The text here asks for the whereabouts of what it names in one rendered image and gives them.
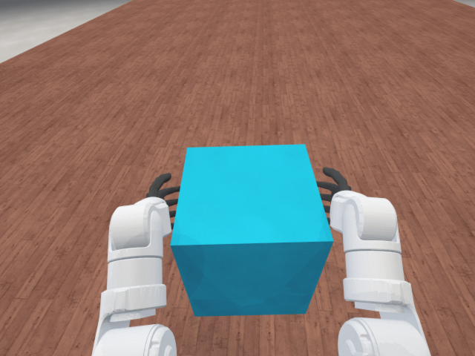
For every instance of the left robot forearm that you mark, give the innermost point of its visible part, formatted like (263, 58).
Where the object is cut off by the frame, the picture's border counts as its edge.
(135, 286)

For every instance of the carton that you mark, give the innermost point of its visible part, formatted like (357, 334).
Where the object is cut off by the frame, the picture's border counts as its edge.
(250, 234)

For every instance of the left robot upper arm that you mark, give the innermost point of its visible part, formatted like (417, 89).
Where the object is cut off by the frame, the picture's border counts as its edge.
(149, 340)

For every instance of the right robot hand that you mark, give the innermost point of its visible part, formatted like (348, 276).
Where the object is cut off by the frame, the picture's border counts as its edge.
(342, 186)

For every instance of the right robot upper arm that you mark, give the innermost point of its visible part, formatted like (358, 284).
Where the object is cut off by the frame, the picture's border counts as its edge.
(361, 336)

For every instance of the left robot hand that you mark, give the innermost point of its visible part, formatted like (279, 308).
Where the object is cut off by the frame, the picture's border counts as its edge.
(154, 191)

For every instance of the right robot forearm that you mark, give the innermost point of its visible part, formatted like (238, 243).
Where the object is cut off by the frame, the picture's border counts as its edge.
(375, 277)

